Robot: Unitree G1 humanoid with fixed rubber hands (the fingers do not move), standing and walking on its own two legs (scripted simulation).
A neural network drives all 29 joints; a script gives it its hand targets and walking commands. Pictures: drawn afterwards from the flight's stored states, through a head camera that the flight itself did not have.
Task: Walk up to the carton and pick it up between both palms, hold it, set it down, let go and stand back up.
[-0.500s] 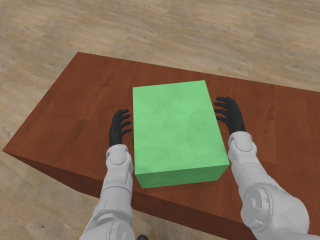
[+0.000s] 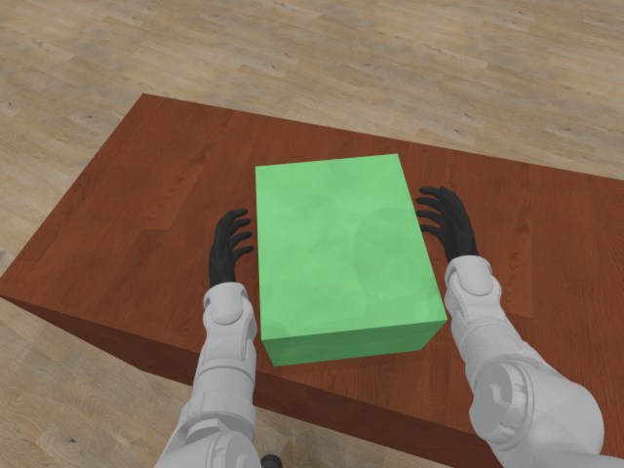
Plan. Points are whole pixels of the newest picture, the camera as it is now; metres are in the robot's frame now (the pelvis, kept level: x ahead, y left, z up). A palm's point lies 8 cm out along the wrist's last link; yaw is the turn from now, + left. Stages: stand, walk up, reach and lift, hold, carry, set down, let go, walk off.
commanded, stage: set down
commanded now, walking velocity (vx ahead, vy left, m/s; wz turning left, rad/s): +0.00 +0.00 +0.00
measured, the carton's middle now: (337, 257) +0.42 +0.03 -0.06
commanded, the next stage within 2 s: none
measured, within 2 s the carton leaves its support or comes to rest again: neither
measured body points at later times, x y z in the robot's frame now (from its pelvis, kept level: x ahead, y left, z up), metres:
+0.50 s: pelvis +0.00 +0.00 +0.00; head +0.11 +0.01 +0.43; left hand +0.36 +0.18 -0.01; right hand +0.44 -0.13 +0.00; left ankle +0.01 +0.15 -0.74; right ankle +0.00 -0.06 -0.74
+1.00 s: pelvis +0.00 +0.01 -0.03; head +0.13 -0.02 +0.39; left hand +0.36 +0.19 -0.07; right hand +0.47 -0.13 -0.05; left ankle +0.01 +0.15 -0.74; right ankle +0.00 -0.06 -0.74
